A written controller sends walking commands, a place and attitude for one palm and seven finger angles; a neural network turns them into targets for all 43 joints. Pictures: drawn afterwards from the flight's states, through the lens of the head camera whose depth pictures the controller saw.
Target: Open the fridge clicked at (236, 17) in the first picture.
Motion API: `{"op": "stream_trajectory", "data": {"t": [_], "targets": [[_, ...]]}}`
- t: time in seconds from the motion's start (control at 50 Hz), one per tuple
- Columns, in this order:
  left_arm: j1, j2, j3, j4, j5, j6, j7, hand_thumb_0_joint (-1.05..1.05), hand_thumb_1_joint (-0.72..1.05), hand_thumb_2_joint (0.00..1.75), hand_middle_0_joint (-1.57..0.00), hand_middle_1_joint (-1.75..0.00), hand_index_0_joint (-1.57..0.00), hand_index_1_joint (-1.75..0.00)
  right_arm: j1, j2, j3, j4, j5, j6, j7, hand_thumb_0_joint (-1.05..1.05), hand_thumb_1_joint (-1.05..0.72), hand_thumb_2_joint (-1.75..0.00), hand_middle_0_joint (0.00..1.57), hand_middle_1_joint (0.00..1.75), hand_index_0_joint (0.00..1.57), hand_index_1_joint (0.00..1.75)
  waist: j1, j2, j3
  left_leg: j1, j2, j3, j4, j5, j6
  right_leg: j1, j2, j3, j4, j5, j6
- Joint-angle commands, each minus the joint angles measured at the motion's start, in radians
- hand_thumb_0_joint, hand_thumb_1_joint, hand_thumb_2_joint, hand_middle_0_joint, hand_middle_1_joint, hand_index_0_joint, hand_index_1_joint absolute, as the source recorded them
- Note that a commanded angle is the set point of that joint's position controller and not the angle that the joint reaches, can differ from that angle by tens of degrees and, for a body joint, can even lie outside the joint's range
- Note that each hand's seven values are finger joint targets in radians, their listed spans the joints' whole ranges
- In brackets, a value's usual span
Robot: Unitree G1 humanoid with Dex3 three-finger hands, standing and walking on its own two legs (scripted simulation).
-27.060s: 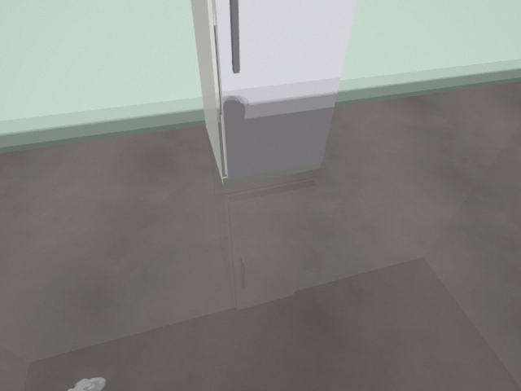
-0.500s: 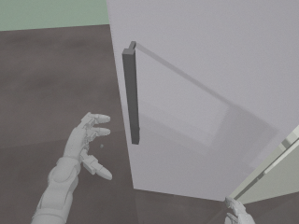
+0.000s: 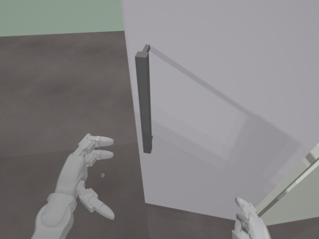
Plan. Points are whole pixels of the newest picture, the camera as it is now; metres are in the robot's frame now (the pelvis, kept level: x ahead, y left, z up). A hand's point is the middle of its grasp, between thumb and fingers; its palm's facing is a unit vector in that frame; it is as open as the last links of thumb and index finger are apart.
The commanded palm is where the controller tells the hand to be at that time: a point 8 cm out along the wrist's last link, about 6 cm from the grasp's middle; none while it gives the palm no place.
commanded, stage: draw the hand back to the body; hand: left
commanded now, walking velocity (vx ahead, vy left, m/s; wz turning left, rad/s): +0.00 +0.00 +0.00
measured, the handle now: (147, 108) +0.42 +0.08 +0.12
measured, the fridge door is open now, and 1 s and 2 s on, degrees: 71 71 71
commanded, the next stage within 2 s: step back with the hand held close in 1.58 s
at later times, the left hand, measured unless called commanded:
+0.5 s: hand (71, 167) +0.22 +0.21 +0.13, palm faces +0.15 -0.99 -0.06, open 14.6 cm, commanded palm +0.19 +0.25 +0.14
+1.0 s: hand (31, 161) +0.21 +0.26 +0.17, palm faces +0.42 -0.84 -0.33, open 10.8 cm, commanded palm +0.16 +0.30 +0.18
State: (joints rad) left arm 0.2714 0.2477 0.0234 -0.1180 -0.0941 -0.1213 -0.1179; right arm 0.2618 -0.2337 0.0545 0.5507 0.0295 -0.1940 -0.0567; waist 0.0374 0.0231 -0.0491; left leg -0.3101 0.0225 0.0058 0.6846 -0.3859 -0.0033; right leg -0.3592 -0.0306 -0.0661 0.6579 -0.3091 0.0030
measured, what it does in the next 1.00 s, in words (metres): stands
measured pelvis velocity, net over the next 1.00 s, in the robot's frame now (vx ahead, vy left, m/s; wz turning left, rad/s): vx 0.01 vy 0.02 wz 0.00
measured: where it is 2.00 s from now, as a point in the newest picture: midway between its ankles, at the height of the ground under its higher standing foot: outside the picture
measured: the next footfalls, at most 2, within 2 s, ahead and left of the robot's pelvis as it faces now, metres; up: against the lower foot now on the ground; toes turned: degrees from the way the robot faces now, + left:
none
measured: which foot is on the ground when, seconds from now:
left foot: down 0.00-1.00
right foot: down 0.00-1.00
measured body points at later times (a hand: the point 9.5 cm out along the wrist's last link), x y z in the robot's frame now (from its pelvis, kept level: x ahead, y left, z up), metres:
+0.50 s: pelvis +0.01 +0.01 +0.01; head -0.02 +0.00 +0.45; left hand +0.21 +0.26 +0.14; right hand +0.20 -0.21 -0.05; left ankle -0.01 +0.12 -0.72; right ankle +0.02 -0.12 -0.72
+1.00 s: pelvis +0.01 +0.02 +0.02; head -0.02 +0.01 +0.47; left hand +0.18 +0.31 +0.18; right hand +0.19 -0.19 -0.06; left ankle -0.01 +0.12 -0.72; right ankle +0.02 -0.12 -0.72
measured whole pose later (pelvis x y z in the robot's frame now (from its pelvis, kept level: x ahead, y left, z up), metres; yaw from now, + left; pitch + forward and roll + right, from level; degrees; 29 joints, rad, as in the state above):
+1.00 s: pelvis +0.01 +0.02 +0.02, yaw +0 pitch -5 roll +0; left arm 0.41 0.33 0.26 -0.36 -0.06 -0.06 0.11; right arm 0.24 -0.21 0.05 0.64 -0.01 -0.17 -0.08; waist 0.08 0.04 0.00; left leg -0.09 0.00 0.02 0.48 -0.31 0.02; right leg -0.14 -0.05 -0.06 0.46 -0.24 0.03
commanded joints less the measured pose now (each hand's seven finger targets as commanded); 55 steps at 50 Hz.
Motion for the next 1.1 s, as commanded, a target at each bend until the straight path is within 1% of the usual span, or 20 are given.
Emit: {"op": "stream_trajectory", "data": {"t": [0.0, 0.02, 0.04, 0.06, 0.14, 0.16, 0.26, 0.32, 0.36, 0.4, 0.48, 0.5, 0.52, 0.54, 0.58, 0.66, 0.72, 0.8, 0.92, 1.08], "targets": [[-0.353, -0.037, 0.149, -0.196, -0.233, -0.061, 0.025, 0.00, -0.55, 0.20, -0.25, -1.15, -0.25, -1.15, -0.158, -0.088, -0.040, -0.128, 0.021, -0.086, -0.035, 0.00, -0.90, -0.90, 0.20, 0.30, 0.20, 0.30, -0.020, -0.059, -0.049, -0.059, -0.042, -0.013, -0.118, 0.051, 0.010, 0.034, 0.023, 0.020, -0.160, -0.051, -0.011], [-0.359, -0.024, 0.116, -0.200, -0.225, -0.064, 0.028, 0.00, -0.55, 0.20, -0.25, -1.15, -0.25, -1.15, -0.163, -0.094, -0.035, -0.110, 0.020, -0.108, -0.045, 0.00, -0.90, -0.90, 0.20, 0.30, 0.20, 0.30, -0.020, -0.068, -0.076, -0.038, -0.037, -0.012, -0.120, 0.049, 0.013, 0.047, 0.021, 0.030, -0.163, -0.058, -0.007], [-0.337, 0.003, 0.150, -0.217, -0.229, -0.059, 0.029, 0.00, -0.55, 0.20, -0.25, -1.15, -0.25, -1.15, -0.155, -0.096, -0.040, -0.107, 0.019, -0.124, -0.048, 0.00, -0.90, -0.90, 0.20, 0.30, 0.20, 0.30, -0.004, -0.007, -0.115, -0.021, -0.039, -0.011, -0.125, 0.058, 0.010, 0.067, 0.019, 0.032, -0.159, -0.044, -0.011], [-0.275, 0.028, 0.159, -0.223, -0.211, -0.054, 0.035, 0.00, -0.55, 0.20, -0.25, -1.15, -0.25, -1.15, -0.136, -0.100, -0.043, -0.107, 0.014, -0.131, -0.046, 0.00, -0.90, -0.90, 0.20, 0.30, 0.20, 0.30, 0.007, -0.010, -0.167, -0.008, -0.038, -0.013, -0.128, 0.115, 0.013, 0.100, 0.017, 0.028, -0.140, 0.024, -0.013], [-0.122, 0.066, 0.106, -0.239, -0.079, -0.024, 0.037, 0.00, -0.55, 0.20, -0.25, -1.15, -0.25, -1.15, -0.103, -0.104, -0.049, -0.125, 0.005, -0.116, -0.018, 0.00, -0.90, -0.90, 0.20, 0.30, 0.20, 0.30, 0.016, 0.005, -0.179, -0.001, -0.026, -0.002, -0.130, 0.284, 0.018, 0.136, 0.011, 0.016, -0.084, 0.232, -0.017], [-0.104, 0.069, 0.106, -0.267, -0.077, -0.014, 0.028, 0.00, -0.55, 0.20, -0.25, -1.15, -0.25, -1.15, -0.101, -0.103, -0.050, -0.133, 0.005, -0.110, -0.014, 0.00, -0.90, -0.90, 0.20, 0.30, 0.20, 0.30, 0.018, 0.019, -0.183, 0.004, -0.026, 0.001, -0.131, 0.298, 0.017, 0.144, 0.011, 0.014, -0.083, 0.253, -0.017], [-0.057, 0.105, 0.217, -0.328, -0.166, 0.037, -0.008, 0.00, -0.55, 0.20, -0.25, -1.15, -0.25, -1.15, -0.125, -0.105, -0.047, -0.142, 0.012, -0.105, -0.033, 0.00, -0.90, -0.90, 0.20, 0.30, 0.20, 0.30, 0.028, -0.079, -0.135, -0.010, -0.025, 0.005, -0.143, 0.295, 0.021, 0.175, 0.018, 0.009, -0.117, 0.280, -0.011], [-0.072, 0.119, 0.248, -0.363, -0.180, 0.044, -0.002, 0.00, -0.55, 0.20, -0.25, -1.15, -0.25, -1.15, -0.127, -0.102, -0.045, -0.131, 0.014, -0.111, -0.039, 0.00, -0.90, -0.90, 0.20, 0.30, 0.20, 0.30, 0.025, -0.056, -0.105, 0.006, -0.025, 0.002, -0.147, 0.293, 0.019, 0.160, 0.020, 0.005, -0.125, 0.264, -0.011], [-0.076, 0.097, 0.220, -0.403, -0.173, 0.042, -0.004, 0.00, -0.55, 0.20, -0.25, -1.15, -0.25, -1.15, -0.120, -0.098, -0.041, -0.130, 0.016, -0.121, -0.034, 0.00, -0.90, -0.90, 0.20, 0.30, 0.20, 0.30, 0.020, 0.027, -0.098, 0.033, -0.024, -0.003, -0.153, 0.306, 0.012, 0.142, 0.020, -0.001, -0.120, 0.264, -0.015], [-0.069, 0.089, 0.194, -0.419, -0.164, 0.044, -0.013, 0.00, -0.51, 0.22, -0.25, -1.13, -0.25, -1.13, -0.113, -0.101, -0.040, -0.124, 0.017, -0.129, -0.033, 0.00, -0.90, -0.90, 0.20, 0.30, 0.20, 0.30, 0.013, 0.053, -0.086, 0.047, -0.022, -0.008, -0.153, 0.312, 0.010, 0.130, 0.022, -0.004, -0.120, 0.259, -0.017], [-0.069, 0.114, 0.203, -0.433, -0.172, 0.072, -0.053, 0.00, -0.37, 0.29, -0.24, -1.04, -0.24, -1.04, -0.114, -0.112, -0.040, -0.118, 0.019, -0.138, -0.043, 0.00, -0.90, -0.90, 0.20, 0.30, 0.20, 0.30, 0.008, 0.012, -0.079, 0.054, -0.020, -0.018, -0.162, 0.284, 0.016, 0.134, 0.023, -0.008, -0.134, 0.234, -0.014], [-0.089, 0.262, 0.254, -0.503, -0.031, 0.042, 0.081, 0.00, -0.33, 0.31, -0.24, -1.02, -0.24, -1.02, -0.126, -0.107, -0.054, -0.116, -0.017, -0.123, -0.041, 0.00, -0.90, -0.90, 0.20, 0.30, 0.20, 0.30, 0.039, 0.036, -0.045, 0.029, -0.028, -0.018, -0.190, 0.283, 0.027, 0.177, -0.001, 0.034, -0.181, 0.211, -0.020], [-0.017, 0.221, 0.252, -0.447, -0.015, 0.045, 0.133, 0.00, -0.30, 0.32, -0.24, -1.00, -0.24, -1.00, -0.119, -0.102, -0.050, -0.103, -0.025, -0.112, -0.039, 0.00, -0.90, -0.90, 0.20, 0.30, 0.20, 0.30, 0.030, 0.007, -0.003, 0.025, -0.024, -0.017, -0.201, 0.261, 0.025, 0.167, -0.005, 0.024, -0.191, 0.178, -0.022], [0.016, 0.157, 0.214, -0.421, -0.014, 0.053, 0.148, 0.00, -0.26, 0.34, -0.24, -0.98, -0.24, -0.98, -0.125, -0.097, -0.046, -0.112, -0.026, -0.100, -0.036, 0.00, -0.90, -0.90, 0.20, 0.30, 0.20, 0.30, 0.020, -0.028, 0.017, 0.022, -0.023, -0.019, -0.208, 0.260, 0.023, 0.163, -0.007, 0.018, -0.187, 0.183, -0.019], [0.040, 0.155, 0.215, -0.414, -0.001, 0.049, 0.172, 0.00, -0.19, 0.37, -0.24, -0.94, -0.24, -0.94, -0.137, -0.090, -0.047, -0.110, -0.024, -0.071, -0.034, 0.00, -0.90, -0.90, 0.20, 0.30, 0.20, 0.30, 0.022, -0.029, 0.019, 0.052, -0.015, -0.015, -0.222, 0.260, 0.024, 0.176, -0.006, 0.018, -0.198, 0.172, -0.017], [-0.014, 0.196, 0.243, -0.464, 0.022, 0.026, 0.211, 0.00, -0.04, 0.44, -0.23, -0.85, -0.23, -0.85, -0.147, -0.089, -0.047, -0.109, -0.028, -0.049, -0.036, 0.00, -0.90, -0.90, 0.20, 0.30, 0.20, 0.30, 0.024, 0.052, -0.024, 0.095, -0.017, -0.013, -0.258, 0.235, 0.020, 0.217, -0.008, 0.020, -0.217, 0.133, -0.020], [-0.026, 0.223, 0.266, -0.470, 0.033, 0.016, 0.232, 0.00, 0.07, 0.50, -0.23, -0.79, -0.23, -0.79, -0.157, -0.094, -0.048, -0.101, -0.030, -0.048, -0.040, 0.00, -0.90, -0.90, 0.20, 0.30, 0.20, 0.30, 0.027, 0.023, -0.019, 0.111, -0.014, -0.022, -0.280, 0.221, 0.022, 0.227, 0.000, 0.017, -0.234, 0.109, -0.020], [-0.024, 0.220, 0.278, -0.477, 0.039, 0.006, 0.244, 0.00, 0.21, 0.57, -0.22, -0.70, -0.22, -0.70, -0.160, -0.090, -0.049, -0.090, -0.032, -0.049, -0.037, 0.00, -0.90, -0.90, 0.20, 0.30, 0.20, 0.30, 0.029, 0.058, -0.012, 0.125, -0.014, -0.030, -0.305, 0.250, 0.013, 0.251, 0.001, 0.010, -0.236, 0.135, -0.024], [0.048, 0.250, 0.349, -0.434, 0.037, 0.003, 0.242, 0.00, 0.43, 0.67, -0.22, -0.58, -0.22, -0.58, -0.167, -0.095, -0.059, -0.075, -0.034, -0.033, -0.029, 0.00, -0.90, -0.90, 0.20, 0.30, 0.20, 0.30, 0.043, 0.001, 0.017, 0.124, -0.009, -0.026, -0.316, 0.304, 0.010, 0.272, 0.007, 0.009, -0.252, 0.177, -0.022], [0.044, 0.274, 0.409, -0.473, 0.030, -0.018, 0.240, 0.00, 0.72, 0.81, -0.21, -0.41, -0.21, -0.41, -0.169, -0.088, -0.067, -0.073, -0.032, -0.020, -0.024, 0.00, -0.90, -0.90, 0.20, 0.30, 0.20, 0.30, 0.046, 0.059, 0.001, 0.151, -0.009, -0.019, -0.323, 0.341, 0.003, 0.292, 0.006, 0.009, -0.257, 0.208, -0.023]]}}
